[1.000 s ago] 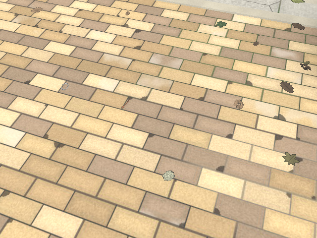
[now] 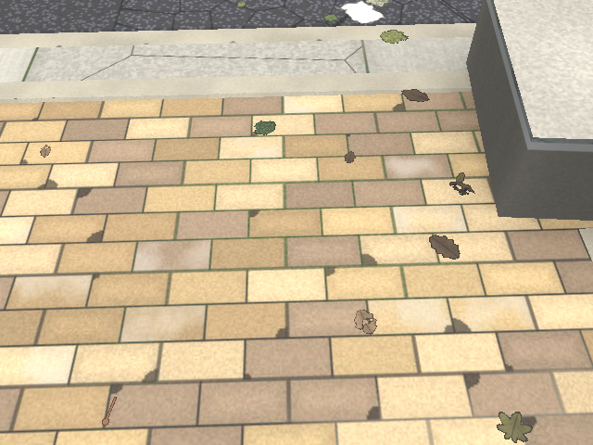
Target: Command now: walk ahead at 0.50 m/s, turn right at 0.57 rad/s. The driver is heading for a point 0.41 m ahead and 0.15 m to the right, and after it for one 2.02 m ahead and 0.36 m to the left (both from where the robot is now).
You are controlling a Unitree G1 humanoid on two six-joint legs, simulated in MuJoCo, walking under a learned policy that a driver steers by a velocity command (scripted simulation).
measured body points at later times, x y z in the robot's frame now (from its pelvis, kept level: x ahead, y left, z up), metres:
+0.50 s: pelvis +0.27 -0.01 +0.01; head +0.31 -0.03 +0.46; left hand +0.31 +0.27 -0.11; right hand +0.43 -0.29 -0.08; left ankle +0.46 +0.06 -0.70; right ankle +0.11 -0.06 -0.72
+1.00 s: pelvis +0.37 -0.03 +0.02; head +0.40 -0.03 +0.47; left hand +0.53 +0.22 -0.10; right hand +0.41 -0.31 -0.11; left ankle +0.46 +0.04 -0.72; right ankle +0.37 -0.15 -0.70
